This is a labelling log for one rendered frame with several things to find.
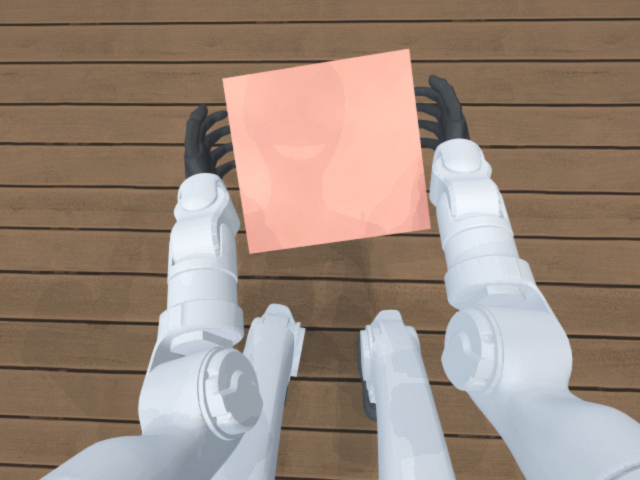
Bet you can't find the robot left forearm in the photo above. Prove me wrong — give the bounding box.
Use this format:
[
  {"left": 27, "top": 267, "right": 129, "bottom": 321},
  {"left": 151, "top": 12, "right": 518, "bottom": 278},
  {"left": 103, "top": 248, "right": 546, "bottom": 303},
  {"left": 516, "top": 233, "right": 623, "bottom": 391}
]
[{"left": 138, "top": 173, "right": 244, "bottom": 425}]

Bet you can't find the robot right upper arm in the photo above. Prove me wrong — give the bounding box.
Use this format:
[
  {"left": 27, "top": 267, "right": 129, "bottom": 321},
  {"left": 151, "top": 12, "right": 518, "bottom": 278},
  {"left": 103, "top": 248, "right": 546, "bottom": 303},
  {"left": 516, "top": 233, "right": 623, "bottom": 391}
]
[{"left": 441, "top": 304, "right": 640, "bottom": 480}]

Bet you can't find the robot left upper arm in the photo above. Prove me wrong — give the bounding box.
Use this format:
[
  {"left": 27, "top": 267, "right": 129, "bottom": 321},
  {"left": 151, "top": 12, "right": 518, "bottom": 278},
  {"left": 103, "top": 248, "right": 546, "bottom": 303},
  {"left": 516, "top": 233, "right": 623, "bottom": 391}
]
[{"left": 40, "top": 346, "right": 263, "bottom": 480}]

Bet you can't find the robot right shin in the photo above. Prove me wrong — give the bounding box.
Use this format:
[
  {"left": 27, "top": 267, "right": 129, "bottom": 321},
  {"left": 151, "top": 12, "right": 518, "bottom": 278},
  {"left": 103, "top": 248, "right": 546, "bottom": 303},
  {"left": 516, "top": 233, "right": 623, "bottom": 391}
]
[{"left": 366, "top": 310, "right": 421, "bottom": 403}]

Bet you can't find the carton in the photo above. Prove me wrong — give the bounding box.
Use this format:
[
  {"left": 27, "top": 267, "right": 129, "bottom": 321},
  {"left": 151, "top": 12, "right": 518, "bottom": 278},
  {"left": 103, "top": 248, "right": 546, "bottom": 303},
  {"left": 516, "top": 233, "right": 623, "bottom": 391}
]
[{"left": 223, "top": 49, "right": 431, "bottom": 254}]

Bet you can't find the robot right hand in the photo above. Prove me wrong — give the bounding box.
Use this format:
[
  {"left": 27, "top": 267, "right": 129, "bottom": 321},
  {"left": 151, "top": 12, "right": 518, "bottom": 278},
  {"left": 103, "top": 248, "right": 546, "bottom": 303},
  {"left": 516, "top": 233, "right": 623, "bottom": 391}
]
[{"left": 414, "top": 75, "right": 470, "bottom": 151}]

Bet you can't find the robot right forearm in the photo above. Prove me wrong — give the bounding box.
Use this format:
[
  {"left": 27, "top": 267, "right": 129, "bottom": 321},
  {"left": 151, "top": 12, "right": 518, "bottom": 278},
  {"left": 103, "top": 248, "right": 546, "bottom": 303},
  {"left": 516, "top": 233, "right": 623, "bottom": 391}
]
[{"left": 429, "top": 139, "right": 572, "bottom": 375}]

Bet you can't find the right robot foot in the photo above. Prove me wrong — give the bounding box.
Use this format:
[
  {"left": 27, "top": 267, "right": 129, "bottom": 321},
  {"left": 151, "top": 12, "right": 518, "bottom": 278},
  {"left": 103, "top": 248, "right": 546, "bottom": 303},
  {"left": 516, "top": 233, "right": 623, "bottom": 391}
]
[{"left": 357, "top": 328, "right": 377, "bottom": 422}]

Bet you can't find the robot left hand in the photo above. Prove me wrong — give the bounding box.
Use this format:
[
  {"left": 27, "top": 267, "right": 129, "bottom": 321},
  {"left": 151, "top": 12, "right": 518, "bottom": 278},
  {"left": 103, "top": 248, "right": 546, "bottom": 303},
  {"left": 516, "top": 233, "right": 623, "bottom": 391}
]
[{"left": 184, "top": 104, "right": 236, "bottom": 179}]

